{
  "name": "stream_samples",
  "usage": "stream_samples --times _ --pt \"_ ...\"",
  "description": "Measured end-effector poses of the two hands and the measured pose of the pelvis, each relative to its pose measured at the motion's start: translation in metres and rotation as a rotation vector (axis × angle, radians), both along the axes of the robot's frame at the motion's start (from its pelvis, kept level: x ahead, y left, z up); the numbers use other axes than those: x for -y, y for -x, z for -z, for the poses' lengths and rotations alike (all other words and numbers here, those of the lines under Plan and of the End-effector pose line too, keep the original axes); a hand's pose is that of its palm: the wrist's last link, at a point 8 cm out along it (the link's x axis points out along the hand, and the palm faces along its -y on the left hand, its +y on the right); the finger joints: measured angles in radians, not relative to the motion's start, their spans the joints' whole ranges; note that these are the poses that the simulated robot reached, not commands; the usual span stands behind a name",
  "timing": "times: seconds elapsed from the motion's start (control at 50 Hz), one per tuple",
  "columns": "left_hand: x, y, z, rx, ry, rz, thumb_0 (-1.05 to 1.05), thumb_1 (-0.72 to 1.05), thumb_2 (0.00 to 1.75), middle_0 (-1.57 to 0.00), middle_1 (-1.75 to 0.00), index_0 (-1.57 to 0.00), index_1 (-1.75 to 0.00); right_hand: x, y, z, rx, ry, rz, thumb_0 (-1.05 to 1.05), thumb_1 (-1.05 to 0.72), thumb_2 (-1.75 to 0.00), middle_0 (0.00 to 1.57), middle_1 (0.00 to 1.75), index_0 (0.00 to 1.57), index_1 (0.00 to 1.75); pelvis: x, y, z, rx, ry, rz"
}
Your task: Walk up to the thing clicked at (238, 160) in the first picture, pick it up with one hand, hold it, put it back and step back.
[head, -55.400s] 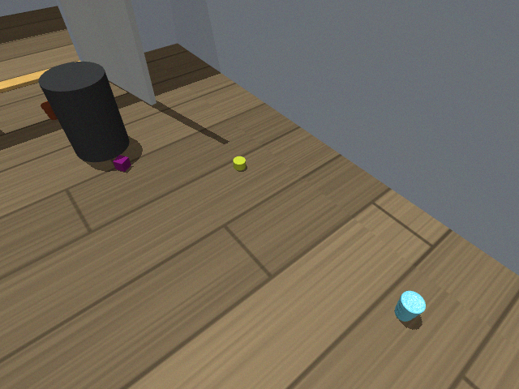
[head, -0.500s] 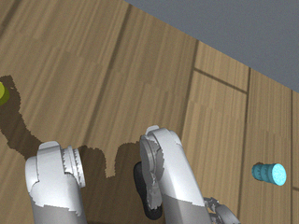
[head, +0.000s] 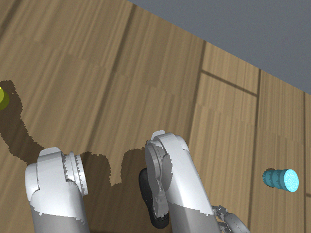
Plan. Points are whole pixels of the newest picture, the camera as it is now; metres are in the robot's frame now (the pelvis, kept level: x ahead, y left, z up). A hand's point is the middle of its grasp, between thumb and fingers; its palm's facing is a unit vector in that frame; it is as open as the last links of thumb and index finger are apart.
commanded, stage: rise first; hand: left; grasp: from above
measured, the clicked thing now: out of the picture +0.47 +0.36 -0.29
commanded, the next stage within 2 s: approach in 1.02 s
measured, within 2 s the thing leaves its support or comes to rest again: neither
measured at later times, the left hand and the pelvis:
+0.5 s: hand out of the picture +0.44 +0.38 -0.17, palm faces -0.43 -0.13 -0.89, open 13.7 cm; pelvis +0.00 +0.00 +0.00, yaw +0 degrees
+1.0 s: hand out of the picture +0.45 +0.38 -0.18, palm faces -0.41 -0.13 -0.90, open 13.9 cm; pelvis +0.00 +0.00 +0.00, yaw +0 degrees
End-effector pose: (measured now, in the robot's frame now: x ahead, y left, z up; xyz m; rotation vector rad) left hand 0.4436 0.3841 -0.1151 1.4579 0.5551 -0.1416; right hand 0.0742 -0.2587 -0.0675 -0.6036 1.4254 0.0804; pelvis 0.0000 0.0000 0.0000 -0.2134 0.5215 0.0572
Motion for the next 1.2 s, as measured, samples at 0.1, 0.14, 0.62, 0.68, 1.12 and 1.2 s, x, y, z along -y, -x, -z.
stream_samples --times 0.1,0.14,0.62,0.68,1.12,1.2 --pt "0.000 -0.002 0.002 -0.007 0.002 -0.001 0.00 -0.46 0.96 -0.16 -0.94 -0.15 -0.95 0.001 0.000 0.000 0.001 0.002 -0.002 0.00 -0.90 -0.89 0.20 0.30 0.20 0.30 0.001 0.000 0.000 -0.001 -0.001 0.003" --pt "0.000 -0.003 0.002 -0.001 0.005 -0.002 0.00 -0.46 0.96 -0.16 -0.94 -0.15 -0.95 0.001 0.000 0.000 -0.002 0.004 -0.003 0.00 -0.90 -0.89 0.20 0.30 0.20 0.30 0.001 0.000 0.001 -0.002 0.000 0.005" --pt "0.001 -0.003 -0.002 0.000 0.009 0.004 0.00 -0.46 0.95 -0.17 -0.93 -0.16 -0.94 0.001 -0.008 0.001 -0.004 -0.008 -0.010 0.00 -0.89 -0.89 0.20 0.30 0.20 0.30 0.001 -0.002 -0.002 -0.011 -0.002 0.000" --pt "0.002 -0.004 -0.002 0.005 0.014 0.005 0.00 -0.47 0.95 -0.16 -0.94 -0.15 -0.94 0.002 -0.008 0.000 0.004 -0.002 -0.011 0.00 -0.89 -0.89 0.20 0.30 0.20 0.30 0.001 -0.002 -0.001 -0.005 -0.002 0.002" --pt "-0.003 -0.004 0.001 -0.009 -0.010 -0.008 0.00 -0.50 0.97 -0.14 -0.95 -0.13 -0.96 -0.001 0.006 -0.001 -0.019 0.003 0.013 0.00 -0.89 -0.89 0.20 0.30 0.20 0.30 -0.002 -0.002 0.000 -0.009 0.005 0.002" --pt "-0.002 -0.004 0.001 -0.015 -0.003 -0.002 0.00 -0.50 0.97 -0.13 -0.96 -0.12 -0.97 -0.002 0.003 -0.001 -0.014 0.000 0.007 0.00 -0.89 -0.89 0.20 0.30 0.20 0.30 -0.002 -0.002 -0.001 -0.009 0.005 0.002"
